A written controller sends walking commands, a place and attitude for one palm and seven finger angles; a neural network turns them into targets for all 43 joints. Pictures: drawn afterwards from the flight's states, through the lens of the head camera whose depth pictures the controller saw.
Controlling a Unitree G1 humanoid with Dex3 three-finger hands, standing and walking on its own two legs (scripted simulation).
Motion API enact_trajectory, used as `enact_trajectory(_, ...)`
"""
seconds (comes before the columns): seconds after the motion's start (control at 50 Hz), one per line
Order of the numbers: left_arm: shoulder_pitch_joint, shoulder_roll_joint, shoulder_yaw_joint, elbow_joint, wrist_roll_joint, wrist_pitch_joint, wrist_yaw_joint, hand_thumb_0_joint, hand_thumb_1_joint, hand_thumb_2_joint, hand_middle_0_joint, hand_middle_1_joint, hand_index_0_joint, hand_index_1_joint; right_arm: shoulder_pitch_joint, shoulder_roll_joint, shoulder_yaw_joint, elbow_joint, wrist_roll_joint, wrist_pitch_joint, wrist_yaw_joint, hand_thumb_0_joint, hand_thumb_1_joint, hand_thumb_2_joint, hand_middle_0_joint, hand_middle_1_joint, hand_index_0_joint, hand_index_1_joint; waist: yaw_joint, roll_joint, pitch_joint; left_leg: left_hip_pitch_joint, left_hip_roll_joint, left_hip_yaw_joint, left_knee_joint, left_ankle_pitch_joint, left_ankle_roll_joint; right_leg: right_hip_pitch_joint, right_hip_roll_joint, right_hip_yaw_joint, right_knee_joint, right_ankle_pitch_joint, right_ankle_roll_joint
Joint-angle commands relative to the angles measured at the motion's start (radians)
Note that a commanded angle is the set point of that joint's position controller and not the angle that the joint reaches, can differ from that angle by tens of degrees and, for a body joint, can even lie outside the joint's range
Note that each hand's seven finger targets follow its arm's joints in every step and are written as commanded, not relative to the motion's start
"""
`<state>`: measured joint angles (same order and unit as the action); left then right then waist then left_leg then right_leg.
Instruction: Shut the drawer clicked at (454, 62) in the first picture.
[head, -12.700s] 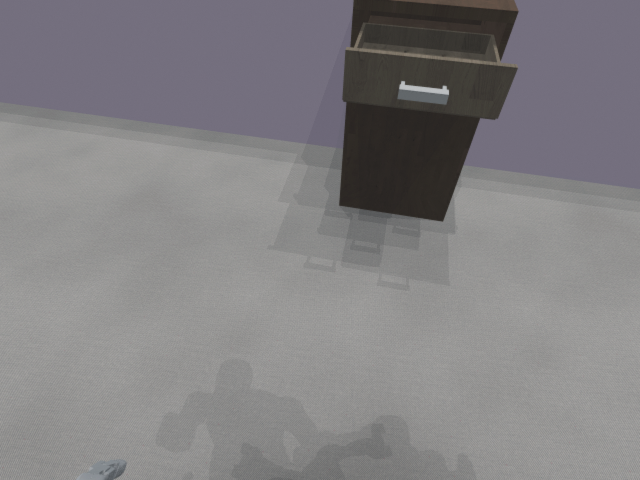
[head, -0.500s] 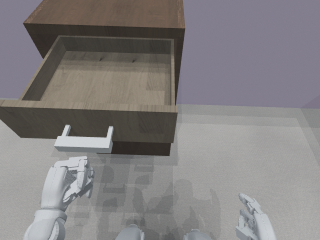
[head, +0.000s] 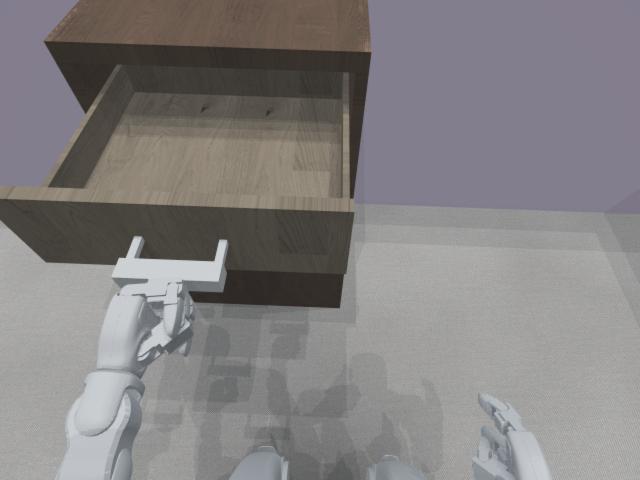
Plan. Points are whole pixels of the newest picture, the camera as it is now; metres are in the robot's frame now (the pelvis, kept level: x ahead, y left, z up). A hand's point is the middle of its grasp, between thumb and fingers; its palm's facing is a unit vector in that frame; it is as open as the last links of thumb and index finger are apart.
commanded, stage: push the drawer shut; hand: left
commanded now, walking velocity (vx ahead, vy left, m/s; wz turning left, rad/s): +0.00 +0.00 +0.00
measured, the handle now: (175, 259) +0.37 +0.20 +0.06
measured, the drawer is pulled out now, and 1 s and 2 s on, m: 0.27 0.15 0.02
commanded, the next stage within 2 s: none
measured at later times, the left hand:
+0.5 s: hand (197, 276) +0.35 +0.17 +0.05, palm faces -0.02 -1.00 -0.05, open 3.1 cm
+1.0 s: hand (210, 236) +0.41 +0.16 +0.05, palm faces -0.01 -1.00 -0.05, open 3.2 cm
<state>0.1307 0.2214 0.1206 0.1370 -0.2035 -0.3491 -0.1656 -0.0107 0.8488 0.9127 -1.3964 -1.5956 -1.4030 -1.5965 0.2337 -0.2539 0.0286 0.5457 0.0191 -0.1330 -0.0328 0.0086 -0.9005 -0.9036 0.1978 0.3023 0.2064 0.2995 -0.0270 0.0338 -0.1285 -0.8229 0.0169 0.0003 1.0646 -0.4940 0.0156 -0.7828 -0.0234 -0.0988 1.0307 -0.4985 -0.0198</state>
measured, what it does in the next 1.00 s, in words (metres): stands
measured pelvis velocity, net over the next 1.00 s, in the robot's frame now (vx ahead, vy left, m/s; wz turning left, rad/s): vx -0.01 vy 0.01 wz -0.02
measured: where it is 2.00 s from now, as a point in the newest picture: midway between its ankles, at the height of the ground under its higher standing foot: outside the picture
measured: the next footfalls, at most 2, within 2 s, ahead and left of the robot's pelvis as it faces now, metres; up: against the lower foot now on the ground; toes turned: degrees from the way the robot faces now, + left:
none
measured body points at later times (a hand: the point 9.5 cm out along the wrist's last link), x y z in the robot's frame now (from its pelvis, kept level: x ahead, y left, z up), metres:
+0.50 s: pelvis -0.01 +0.00 +0.00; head +0.07 +0.00 +0.45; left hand +0.34 +0.22 +0.06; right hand +0.12 -0.25 -0.10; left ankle +0.01 +0.11 -0.67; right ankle +0.00 -0.11 -0.67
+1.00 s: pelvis -0.01 +0.01 +0.00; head +0.08 +0.01 +0.44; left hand +0.40 +0.22 +0.06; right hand +0.08 -0.25 -0.11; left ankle +0.01 +0.11 -0.67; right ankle +0.00 -0.11 -0.67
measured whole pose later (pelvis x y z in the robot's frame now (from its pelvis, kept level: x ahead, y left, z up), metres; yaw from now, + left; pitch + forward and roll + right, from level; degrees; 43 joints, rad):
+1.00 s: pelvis -0.01 +0.01 +0.00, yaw -1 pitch +16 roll -1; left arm -0.46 0.28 0.23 0.75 -0.14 -0.41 -0.14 0.01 0.85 0.92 -1.40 -1.60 -1.40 -1.60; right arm 0.29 -0.26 0.02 0.63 0.01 -0.03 -0.01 0.01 -0.90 -0.90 0.20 0.30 0.21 0.30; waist -0.08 0.02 -0.11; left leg -0.86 0.02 0.03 1.04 -0.46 0.02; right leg -0.84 -0.02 -0.07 1.01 -0.46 -0.01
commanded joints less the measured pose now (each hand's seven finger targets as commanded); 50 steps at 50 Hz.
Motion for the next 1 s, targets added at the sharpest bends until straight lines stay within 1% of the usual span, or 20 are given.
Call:
enact_trajectory(0.0, -0.274, 0.135, 0.08, -0.171, -0.021, -0.067, 0.003, 0.0, 0.9, 0.9, -1.4, -1.6, -1.4, -1.6, -0.021, -0.131, -0.06, -0.119, 0.006, -0.054, -0.011, 0.0, -0.9, -0.9, 0.2, 0.3, 0.2, 0.3, -0.023, 0.003, -0.269, 0.167, -0.016, -0.031, -0.158, 0.247, 0.005, 0.151, 0.023, 0.06, -0.153, 0.247, 0.0)
enact_trajectory(0.2, -0.441, 0.136, 0.075, -0.044, -0.013, -0.068, 0.013, 0.0, 0.9, 0.9, -1.4, -1.6, -1.4, -1.6, -0.013, -0.134, -0.059, -0.095, 0.009, -0.039, -0.008, 0.0, -0.9, -0.9, 0.2, 0.3, 0.2, 0.3, -0.032, -0.003, -0.265, 0.172, -0.014, -0.027, -0.173, 0.231, 0.005, 0.149, 0.021, 0.067, -0.169, 0.237, 0.002)
enact_trajectory(0.22, -0.456, 0.146, 0.083, -0.026, -0.012, -0.069, 0.015, 0.0, 0.9, 0.9, -1.4, -1.6, -1.4, -1.6, -0.011, -0.135, -0.059, -0.092, 0.01, -0.037, -0.007, 0.0, -0.9, -0.9, 0.2, 0.3, 0.2, 0.3, -0.033, 0.012, -0.256, 0.176, -0.014, -0.026, -0.177, 0.221, 0.003, 0.143, 0.022, 0.068, -0.173, 0.227, 0.0)
enact_trajectory(0.28, -0.476, 0.19, 0.125, 0.013, -0.009, -0.078, 0.019, 0.0, 0.9, 0.9, -1.4, -1.6, -1.4, -1.6, 0.001, -0.143, -0.061, -0.088, 0.006, -0.029, -0.008, 0.0, -0.9, -0.9, 0.2, 0.3, 0.2, 0.3, -0.026, -0.031, -0.281, 0.162, -0.013, -0.025, -0.18, 0.237, 0.006, 0.177, 0.023, 0.071, -0.17, 0.247, 0.002)
enact_trajectory(0.3, -0.476, 0.171, 0.113, 0.016, -0.008, -0.081, 0.016, 0.0, 0.9, 0.9, -1.4, -1.6, -1.4, -1.6, 0.0, -0.136, -0.061, -0.089, 0.007, -0.027, -0.006, 0.0, -0.9, -0.9, 0.2, 0.3, 0.2, 0.3, -0.021, 0.009, -0.288, 0.177, -0.015, -0.02, -0.182, 0.251, 0.003, 0.178, 0.022, 0.073, -0.169, 0.265, 0.0)
enact_trajectory(0.34, -0.502, 0.168, 0.115, 0.032, -0.013, -0.085, 0.015, 0.0, 0.9, 0.9, -1.4, -1.6, -1.4, -1.6, 0.005, -0.135, -0.06, -0.085, 0.008, -0.022, -0.002, 0.0, -0.9, -0.9, 0.2, 0.3, 0.2, 0.3, -0.023, 0.009, -0.283, 0.184, -0.015, -0.02, -0.185, 0.256, 0.001, 0.176, 0.022, 0.071, -0.171, 0.273, -0.001)
enact_trajectory(0.4, -0.574, 0.188, 0.126, 0.107, -0.005, -0.086, 0.017, 0.0, 0.9, 0.9, -1.4, -1.6, -1.4, -1.6, 0.015, -0.141, -0.058, -0.073, 0.009, -0.009, -0.005, 0.0, -0.9, -0.9, 0.2, 0.3, 0.2, 0.3, -0.042, -0.038, -0.25, 0.147, -0.011, -0.022, -0.186, 0.213, 0.004, 0.159, 0.025, 0.073, -0.177, 0.232, 0.004)
enact_trajectory(0.42, -0.623, 0.182, 0.115, 0.115, -0.003, -0.09, 0.016, 0.0, 0.9, 0.9, -1.4, -1.6, -1.4, -1.6, 0.014, -0.141, -0.057, -0.071, 0.01, -0.007, -0.005, 0.0, -0.9, -0.9, 0.2, 0.3, 0.2, 0.3, -0.046, -0.005, -0.242, 0.151, -0.013, -0.023, -0.188, 0.203, 0.003, 0.143, 0.024, 0.073, -0.178, 0.219, 0.002)
enact_trajectory(0.48, -0.668, 0.203, 0.127, 0.14, 0.002, -0.1, 0.014, 0.0, 0.9, 0.9, -1.4, -1.6, -1.4, -1.6, 0.031, -0.146, -0.061, -0.063, 0.007, 0.0, -0.006, 0.0, -0.9, -0.9, 0.2, 0.3, 0.2, 0.3, -0.047, 0.0, -0.284, 0.173, -0.011, -0.024, -0.184, 0.222, 0.005, 0.148, 0.025, 0.074, -0.173, 0.234, 0.001)
enact_trajectory(0.5, -0.671, 0.205, 0.133, 0.142, 0.003, -0.101, 0.014, 0.0, 0.9, 0.9, -1.4, -1.6, -1.4, -1.6, 0.036, -0.144, -0.061, -0.061, 0.007, 0.001, -0.004, 0.0, -0.9, -0.9, 0.2, 0.3, 0.2, 0.3, -0.039, 0.032, -0.309, 0.19, -0.012, -0.023, -0.184, 0.243, 0.002, 0.157, 0.024, 0.076, -0.169, 0.256, -0.002)
enact_trajectory(0.54, -0.701, 0.193, 0.124, 0.178, -0.001, -0.097, 0.012, 0.0, 0.9, 0.9, -1.4, -1.6, -1.4, -1.6, 0.044, -0.144, -0.061, -0.055, 0.007, 0.006, -0.003, 0.0, -0.9, -0.9, 0.2, 0.3, 0.2, 0.3, -0.051, 0.001, -0.302, 0.188, -0.011, -0.023, -0.183, 0.253, 0.002, 0.156, 0.026, 0.074, -0.172, 0.273, 0.001)
enact_trajectory(0.56, -0.712, 0.226, 0.153, 0.191, 0.001, -0.099, 0.014, 0.0, 0.9, 0.9, -1.4, -1.6, -1.4, -1.6, 0.05, -0.148, -0.064, -0.049, 0.006, 0.01, -0.004, 0.0, -0.9, -0.9, 0.2, 0.3, 0.2, 0.3, -0.044, -0.01, -0.313, 0.184, -0.009, -0.024, -0.182, 0.258, 0.001, 0.164, 0.026, 0.074, -0.168, 0.277, 0.0)
enact_trajectory(0.58, -0.706, 0.218, 0.144, 0.207, 0.002, -0.101, 0.012, 0.0, 0.9, 0.9, -1.4, -1.6, -1.4, -1.6, 0.056, -0.15, -0.063, -0.051, 0.005, 0.014, -0.003, 0.0, -0.9, -0.9, 0.2, 0.3, 0.2, 0.3, -0.046, -0.022, -0.317, 0.179, -0.009, -0.028, -0.182, 0.266, 0.004, 0.165, 0.029, 0.071, -0.164, 0.281, 0.0)
enact_trajectory(0.62, -0.759, 0.194, 0.12, 0.209, 0.005, -0.107, 0.009, 0.0, 0.9, 0.9, -1.4, -1.6, -1.4, -1.6, 0.056, -0.146, -0.063, -0.047, 0.006, 0.018, 0.001, 0.0, -0.9, -0.9, 0.2, 0.3, 0.2, 0.3, -0.052, 0.031, -0.318, 0.205, -0.008, -0.028, -0.184, 0.266, -0.001, 0.138, 0.028, 0.071, -0.164, 0.276, -0.002)
enact_trajectory(0.68, -0.754, 0.217, 0.14, 0.23, 0.011, -0.112, 0.018, 0.0, 0.9, 0.9, -1.4, -1.6, -1.4, -1.6, 0.075, -0.152, -0.069, -0.046, 0.003, 0.026, 0.005, 0.0, -0.9, -0.9, 0.2, 0.3, 0.2, 0.3, -0.047, 0.012, -0.34, 0.223, -0.003, -0.034, -0.184, 0.309, -0.002, 0.141, 0.032, 0.063, -0.155, 0.303, -0.004)
enact_trajectory(0.72, -0.796, 0.18, 0.109, 0.241, 0.014, -0.116, 0.021, 0.0, 0.9, 0.9, -1.4, -1.6, -1.4, -1.6, 0.078, -0.147, -0.067, -0.04, 0.003, 0.031, 0.011, 0.0, -0.9, -0.9, 0.2, 0.3, 0.2, 0.3, -0.056, 0.028, -0.333, 0.236, -0.004, -0.034, -0.184, 0.313, -0.004, 0.126, 0.033, 0.062, -0.158, 0.303, -0.003)
enact_trajectory(0.74, -0.808, 0.21, 0.132, 0.263, 0.019, -0.118, 0.026, 0.0, 0.9, 0.9, -1.4, -1.6, -1.4, -1.6, 0.083, -0.152, -0.07, -0.034, 0.003, 0.036, 0.011, 0.0, -0.9, -0.9, 0.2, 0.3, 0.2, 0.3, -0.059, 0.015, -0.324, 0.229, 0.0, -0.036, -0.183, 0.301, -0.005, 0.115, 0.034, 0.061, -0.158, 0.291, -0.003)
enact_trajectory(0.84, -0.93, 0.237, 0.145, 0.342, 0.037, -0.131, 0.035, 0.0, 0.9, 0.9, -1.4, -1.6, -1.4, -1.6, 0.097, -0.154, -0.067, -0.019, 0.001, 0.053, 0.01, 0.0, -0.9, -0.9, 0.2, 0.3, 0.2, 0.3, -0.073, 0.005, -0.309, 0.192, -0.004, -0.033, -0.178, 0.259, -0.001, 0.104, 0.035, 0.069, -0.158, 0.266, -0.002)
enact_trajectory(0.92, -0.982, 0.23, 0.138, 0.384, 0.045, -0.139, 0.031, 0.0, 0.9, 0.9, -1.4, -1.6, -1.4, -1.6, 0.11, -0.154, -0.067, -0.015, -0.001, 0.064, 0.012, 0.0, -0.9, -0.9, 0.2, 0.3, 0.2, 0.3, -0.077, 0.039, -0.351, 0.226, -0.004, -0.035, -0.171, 0.284, -0.002, 0.086, 0.036, 0.068, -0.151, 0.276, -0.004)
enact_trajectory(0.98, -1.036, 0.268, 0.165, 0.423, 0.048, -0.143, 0.031, 0.0, 0.9, 0.9, -1.4, -1.6, -1.4, -1.6, 0.122, -0.159, -0.067, -0.007, -0.004, 0.072, 0.012, 0.0, -0.9, -0.9, 0.2, 0.3, 0.2, 0.3, -0.082, 0.028, -0.361, 0.217, -0.004, -0.037, -0.163, 0.288, 0.0, 0.086, 0.039, 0.068, -0.147, 0.282, -0.005)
